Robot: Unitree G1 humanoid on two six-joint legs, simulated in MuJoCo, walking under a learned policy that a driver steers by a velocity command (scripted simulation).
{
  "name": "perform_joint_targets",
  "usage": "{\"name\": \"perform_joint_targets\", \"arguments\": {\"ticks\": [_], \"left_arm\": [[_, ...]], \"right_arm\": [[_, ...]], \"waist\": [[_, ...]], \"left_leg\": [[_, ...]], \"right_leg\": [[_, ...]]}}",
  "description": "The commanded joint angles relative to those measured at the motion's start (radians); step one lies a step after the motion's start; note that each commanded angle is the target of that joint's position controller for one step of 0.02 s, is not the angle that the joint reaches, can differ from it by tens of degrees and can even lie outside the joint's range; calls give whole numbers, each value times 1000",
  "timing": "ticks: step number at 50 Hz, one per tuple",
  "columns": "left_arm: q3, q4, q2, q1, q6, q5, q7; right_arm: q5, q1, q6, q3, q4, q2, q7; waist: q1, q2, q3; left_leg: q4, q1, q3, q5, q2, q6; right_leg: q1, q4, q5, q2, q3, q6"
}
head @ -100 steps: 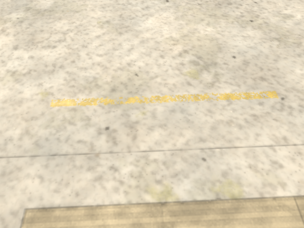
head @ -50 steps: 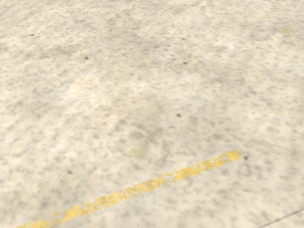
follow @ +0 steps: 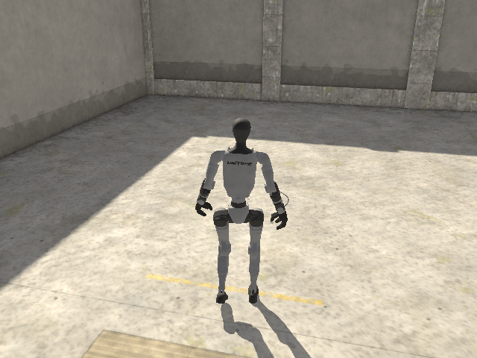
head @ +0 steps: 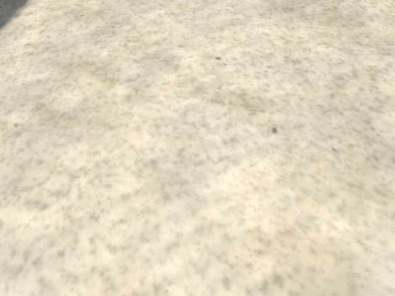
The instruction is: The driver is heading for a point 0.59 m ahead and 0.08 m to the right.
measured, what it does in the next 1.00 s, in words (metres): walks ahead: left foot, then right foot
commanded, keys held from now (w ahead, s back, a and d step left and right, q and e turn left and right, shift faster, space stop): w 0.36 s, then w+e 0.40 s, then no key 0.24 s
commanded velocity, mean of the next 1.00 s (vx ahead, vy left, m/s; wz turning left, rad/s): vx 0.45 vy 0.00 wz -0.08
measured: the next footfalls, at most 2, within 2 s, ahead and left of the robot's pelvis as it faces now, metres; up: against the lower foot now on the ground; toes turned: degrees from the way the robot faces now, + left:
left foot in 0.36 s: +0.32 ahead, +0.13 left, +0.00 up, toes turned +8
right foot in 0.88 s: +0.62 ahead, -0.06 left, +0.00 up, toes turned -12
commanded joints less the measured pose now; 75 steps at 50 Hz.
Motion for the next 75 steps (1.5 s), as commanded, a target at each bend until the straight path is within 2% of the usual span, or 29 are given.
{"name": "perform_joint_targets", "arguments": {"ticks": [1,5,9,13,15,17,18,19,20,22,24,29,39,41,43,44,45,46,47,48,50,55,62,65,66,67,69,71,75], "left_arm": [[28,0,101,111,-30,-12,-6],[34,45,111,150,-51,-17,-21],[35,82,117,178,-44,-22,-27],[43,132,150,255,-31,-23,-24],[46,152,167,266,-19,-22,-21],[41,169,162,269,-8,-27,-17],[29,148,130,261,-9,-28,-17],[0,91,18,318,-13,-49,-28],[32,106,123,269,-4,-23,-15],[31,98,101,194,-5,-33,-22],[32,127,79,220,19,-15,-29],[36,117,44,137,48,-10,-53],[10,2,16,-160,39,2,-77],[14,23,20,-86,31,11,-65],[32,93,57,131,10,23,-49],[51,128,113,244,-2,38,-37],[79,133,232,265,-3,38,-25],[84,133,233,331,8,-31,-17],[75,118,201,234,18,-42,-6],[54,112,130,137,21,-42,-2],[27,117,53,62,22,-45,5],[16,148,71,32,-2,-14,-5],[11,199,68,61,34,-9,0],[-1,216,41,57,41,-19,10],[-5,217,18,83,39,-18,9],[-10,242,-26,172,45,-37,5],[-1,275,25,129,53,-28,13],[4,287,42,110,52,-27,13],[-8,326,6,113,47,-29,19]], "right_arm": [[-14,32,10,-2,-58,-33,21],[-13,-76,11,9,-89,-16,29],[-10,-232,0,34,-130,15,42],[-8,-320,-8,44,-154,10,40],[-13,-306,-14,40,-150,-3,29],[-27,-111,-31,25,-81,-25,14],[-44,66,-40,4,-32,-82,1],[-52,154,-40,-24,-29,-199,-15],[-3,136,-29,-27,-30,-181,-22],[4,-2,-37,5,-27,-68,-22],[9,-58,-53,24,-16,-4,-22],[12,-7,-86,15,32,-17,-26],[8,109,-74,14,127,-31,-46],[9,108,-66,13,145,-52,-53],[15,86,-54,10,150,-72,-58],[28,72,-56,15,135,-63,-56],[39,173,-59,41,97,65,-45],[54,186,-44,27,115,-5,-48],[49,93,-41,23,103,-14,-47],[39,29,-44,31,88,5,-44],[3,31,-18,27,104,10,-41],[6,87,28,35,144,70,-40],[8,-39,44,36,158,53,-59],[-3,2,23,44,192,55,-67],[-14,25,7,40,197,11,-71],[12,-45,6,36,206,-18,-68],[20,-77,-4,53,209,57,-54],[22,-52,-4,52,233,51,-60],[21,-22,-1,54,268,68,-63]], "waist": [[27,-158,-33],[28,-141,-6],[54,-139,19],[78,-142,34],[65,-143,27],[-27,-100,-76],[-96,-37,-195],[-89,210,-324],[-99,133,-320],[-23,33,-91],[33,56,-22],[48,23,21],[-7,4,92],[25,32,45],[114,37,-73],[172,-8,-153],[99,-264,-315],[142,-175,-506],[121,-92,-379],[93,-88,-214],[28,-52,-81],[-30,-99,-106],[32,-140,-48],[5,-66,-11],[28,7,-15],[108,131,-2],[72,55,19],[58,40,12],[43,-23,12]], "left_leg": [[17,-185,-36,54,76,-15],[-102,-274,-47,156,77,-34],[-364,-214,41,291,95,-48],[-512,-135,113,263,97,-18],[-561,-84,135,190,74,11],[-666,183,155,194,18,52],[-675,431,22,123,134,93],[-765,725,-465,15,460,208],[-850,656,-598,77,493,221],[-883,420,-293,194,396,158],[-950,277,-133,258,317,88],[-1020,274,32,408,298,86],[-942,429,245,748,306,52],[-791,468,265,1116,302,38],[-493,426,271,1137,279,16],[-256,271,282,858,233,-7],[129,-62,274,-178,82,-43],[316,-149,74,-278,16,-58],[290,-181,14,-156,69,-58],[201,-202,23,-97,102,-57],[63,-89,28,-41,134,-68],[-189,72,59,39,107,-82],[-482,142,73,76,104,-74],[-761,288,24,230,142,-50],[-822,303,-91,318,246,-32],[-837,179,-144,300,284,11],[-862,77,-91,185,218,-24],[-853,125,-50,206,175,-38],[-832,203,-39,266,173,-27]], "right_leg": [[174,-293,104,-256,279,-123],[203,-346,209,-251,167,-151],[187,-361,252,-206,49,-134],[248,-331,313,-243,47,-127],[301,-264,439,-260,46,-121],[282,2,648,-211,-19,-91],[136,240,469,-170,-49,-68],[-231,620,-107,-11,-86,-20],[-326,748,-320,17,63,-34],[-333,700,-186,-67,110,-49],[-245,613,-126,-96,108,-35],[-324,574,29,-97,103,-12],[-300,142,159,-48,-50,-63],[-187,113,81,26,-92,-95],[64,12,124,82,-68,-137],[290,-39,347,-1,20,-174],[657,117,1054,-356,371,-316],[740,49,1174,-452,569,-431],[596,-28,1038,-399,441,-390],[438,-91,899,-350,360,-339],[201,-183,787,-269,240,-258],[66,-211,782,-191,95,-217],[22,-262,104,-198,180,-189],[-37,-199,-7,-162,197,-110],[-34,-126,-17,-112,161,-72],[56,-155,-67,-22,94,-47],[203,-168,27,-49,116,-32],[201,-171,64,-73,131,-39],[158,-193,65,-80,130,-28]]}}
